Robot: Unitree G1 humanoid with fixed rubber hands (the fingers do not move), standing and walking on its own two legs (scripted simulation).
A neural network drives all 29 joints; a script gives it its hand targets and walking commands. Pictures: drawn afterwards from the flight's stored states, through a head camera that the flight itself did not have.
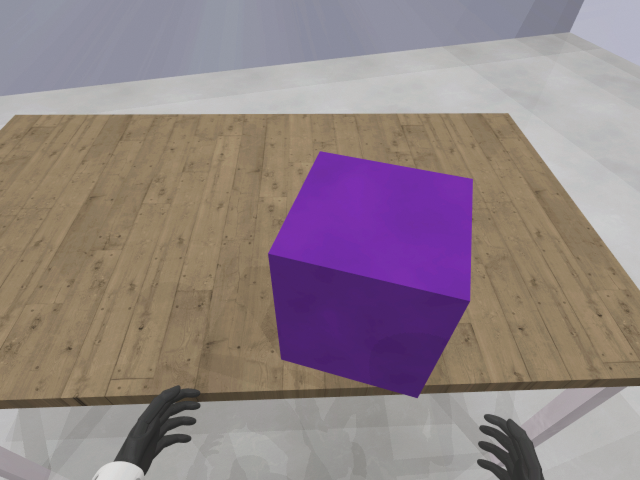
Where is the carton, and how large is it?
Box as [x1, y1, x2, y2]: [268, 151, 472, 397]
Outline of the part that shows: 320,151 268,253 281,359 417,397 469,301 472,179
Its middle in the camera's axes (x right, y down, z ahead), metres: +0.07 +0.05 +0.55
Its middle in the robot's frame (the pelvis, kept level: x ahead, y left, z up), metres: +0.38 -0.04 +0.04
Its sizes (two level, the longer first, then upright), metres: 0.210 0.200 0.250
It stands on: a table, 0.69 m high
